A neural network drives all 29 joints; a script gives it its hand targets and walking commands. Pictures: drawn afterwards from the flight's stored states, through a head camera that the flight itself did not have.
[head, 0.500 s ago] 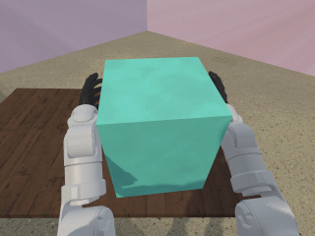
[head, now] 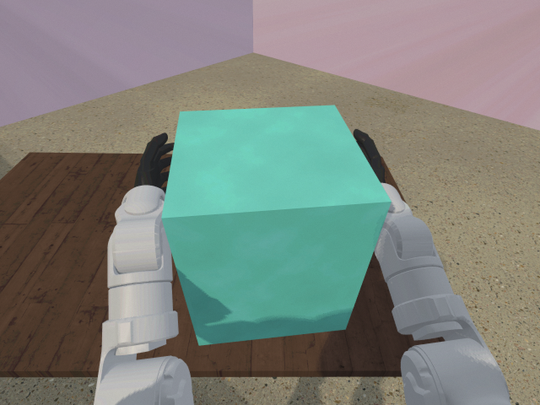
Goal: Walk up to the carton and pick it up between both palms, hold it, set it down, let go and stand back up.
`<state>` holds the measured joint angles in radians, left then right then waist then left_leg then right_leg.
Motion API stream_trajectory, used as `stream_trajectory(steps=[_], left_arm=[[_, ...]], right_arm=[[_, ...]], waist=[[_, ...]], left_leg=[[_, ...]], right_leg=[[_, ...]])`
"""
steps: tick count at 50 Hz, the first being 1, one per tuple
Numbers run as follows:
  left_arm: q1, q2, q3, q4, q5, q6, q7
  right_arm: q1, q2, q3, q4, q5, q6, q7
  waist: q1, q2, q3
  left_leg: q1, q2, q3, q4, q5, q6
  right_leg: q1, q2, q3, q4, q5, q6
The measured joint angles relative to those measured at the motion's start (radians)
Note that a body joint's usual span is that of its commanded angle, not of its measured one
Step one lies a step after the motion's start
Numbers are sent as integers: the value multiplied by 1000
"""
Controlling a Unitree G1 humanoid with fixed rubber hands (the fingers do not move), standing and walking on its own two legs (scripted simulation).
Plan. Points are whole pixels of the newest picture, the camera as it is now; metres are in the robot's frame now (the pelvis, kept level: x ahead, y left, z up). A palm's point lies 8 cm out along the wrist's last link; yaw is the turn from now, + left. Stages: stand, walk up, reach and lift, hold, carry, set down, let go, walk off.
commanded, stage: hold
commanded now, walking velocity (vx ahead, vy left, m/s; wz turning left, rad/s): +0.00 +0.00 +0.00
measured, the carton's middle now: (266, 225) +0.32 +0.00 +0.16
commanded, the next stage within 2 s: none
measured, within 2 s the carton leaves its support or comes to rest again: neither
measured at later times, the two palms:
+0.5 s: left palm (152, 192) +0.36 +0.16 +0.20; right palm (368, 189) +0.35 -0.15 +0.20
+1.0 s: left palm (152, 190) +0.35 +0.15 +0.21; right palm (372, 181) +0.35 -0.15 +0.21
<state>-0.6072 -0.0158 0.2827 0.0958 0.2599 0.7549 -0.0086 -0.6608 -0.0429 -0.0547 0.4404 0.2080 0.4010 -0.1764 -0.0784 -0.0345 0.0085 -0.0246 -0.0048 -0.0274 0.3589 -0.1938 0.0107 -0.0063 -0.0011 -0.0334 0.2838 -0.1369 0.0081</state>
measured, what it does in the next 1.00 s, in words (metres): stands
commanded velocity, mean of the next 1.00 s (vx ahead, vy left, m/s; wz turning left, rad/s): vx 0.00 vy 0.00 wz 0.00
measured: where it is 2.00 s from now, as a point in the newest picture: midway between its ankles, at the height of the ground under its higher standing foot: outside the picture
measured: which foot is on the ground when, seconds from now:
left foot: down 0.00-1.00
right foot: down 0.00-1.00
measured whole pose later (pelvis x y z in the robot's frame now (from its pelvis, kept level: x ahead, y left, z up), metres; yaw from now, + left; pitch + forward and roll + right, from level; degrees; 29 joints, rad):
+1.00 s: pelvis +0.00 -0.01 +0.00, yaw +0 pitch -9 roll -1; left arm -0.62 -0.01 0.28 0.09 0.27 0.77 -0.02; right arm -0.67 -0.04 -0.07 0.43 0.20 0.41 -0.17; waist -0.08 -0.06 0.02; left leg -0.01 0.00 -0.03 0.36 -0.19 0.00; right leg 0.00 0.01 -0.04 0.29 -0.14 0.00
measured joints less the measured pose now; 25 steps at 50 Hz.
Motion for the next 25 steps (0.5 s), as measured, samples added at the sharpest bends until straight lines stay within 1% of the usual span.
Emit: stream_trajectory(steps=[3, 9, 15, 21, 25], left_arm=[[9, -1, 5, 8, -12, -8, -2], [16, 10, -5, -23, -29, -8, -3], [-17, 6, -4, -27, 8, 20, -5], [-14, 7, -13, -17, 14, 26, -2], [-8, -1, -20, -12, 3, 11, 14]], right_arm=[[15, 6, 0, -14, -11, 8, -4], [26, 14, -2, -55, -7, 10, -15], [-15, 1, -12, -18, 4, 10, 3], [-9, 8, -22, -1, 1, 3, 9], [11, 6, -25, -18, -4, -4, 10]], waist=[[1, -1, -3], [-2, -26, -5], [2, -43, 21], [-11, -33, 24], [-4, -15, 13]], left_leg=[[8, -1, 1, 1, -4, 2], [7, 2, 4, 4, -6, 0], [12, 3, 11, 6, -4, 0], [-6, -1, 0, 11, 1, 1], [-18, -1, 5, 11, 3, 3]], right_leg=[[7, -1, 1, 3, -5, 1], [7, 2, 4, 1, -3, 0], [11, 3, 10, 0, 3, -1], [4, 0, 0, -7, 10, 2], [-11, -1, 4, -4, 11, 2]])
